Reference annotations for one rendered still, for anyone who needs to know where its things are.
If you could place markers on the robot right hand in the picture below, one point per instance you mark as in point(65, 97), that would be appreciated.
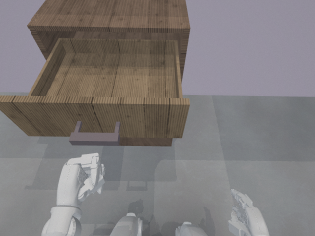
point(251, 221)

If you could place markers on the cabinet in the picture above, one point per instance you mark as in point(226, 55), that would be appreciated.
point(114, 19)

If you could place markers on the handle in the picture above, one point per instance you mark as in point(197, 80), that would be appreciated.
point(78, 138)

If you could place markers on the robot left hand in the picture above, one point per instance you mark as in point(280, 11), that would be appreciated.
point(87, 170)

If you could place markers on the left robot forearm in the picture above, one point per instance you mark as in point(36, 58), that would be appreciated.
point(64, 221)

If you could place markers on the drawer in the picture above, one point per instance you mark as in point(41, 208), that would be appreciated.
point(99, 82)

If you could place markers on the right robot thigh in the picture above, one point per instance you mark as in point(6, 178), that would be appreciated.
point(189, 230)

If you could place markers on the left robot shin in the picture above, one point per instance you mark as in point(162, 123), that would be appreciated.
point(131, 214)

